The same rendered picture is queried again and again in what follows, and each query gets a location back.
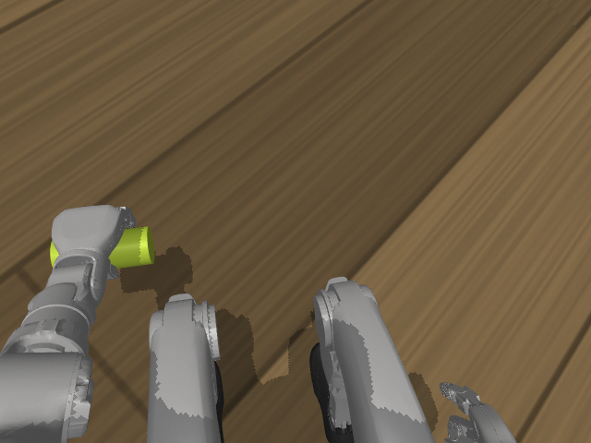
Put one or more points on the left robot arm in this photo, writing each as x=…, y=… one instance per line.
x=45, y=386

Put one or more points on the right robot foot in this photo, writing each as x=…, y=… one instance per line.
x=321, y=390

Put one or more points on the can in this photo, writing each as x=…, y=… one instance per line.
x=135, y=248

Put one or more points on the left robot hand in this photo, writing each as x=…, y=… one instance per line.
x=95, y=228

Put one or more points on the right robot hand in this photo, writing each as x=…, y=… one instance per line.
x=485, y=425

